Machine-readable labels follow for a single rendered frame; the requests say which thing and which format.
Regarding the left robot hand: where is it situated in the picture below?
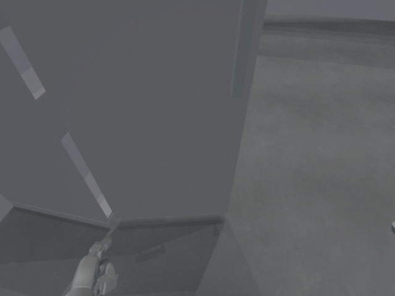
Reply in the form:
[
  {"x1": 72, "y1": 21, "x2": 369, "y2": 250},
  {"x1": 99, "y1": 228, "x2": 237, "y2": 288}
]
[{"x1": 70, "y1": 237, "x2": 119, "y2": 296}]

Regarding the handle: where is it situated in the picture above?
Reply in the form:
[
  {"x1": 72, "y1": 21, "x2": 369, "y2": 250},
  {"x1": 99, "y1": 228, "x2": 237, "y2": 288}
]
[{"x1": 230, "y1": 0, "x2": 257, "y2": 97}]

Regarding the fridge door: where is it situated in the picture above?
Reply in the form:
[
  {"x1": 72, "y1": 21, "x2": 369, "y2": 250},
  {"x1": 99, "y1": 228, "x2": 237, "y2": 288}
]
[{"x1": 0, "y1": 0, "x2": 268, "y2": 219}]

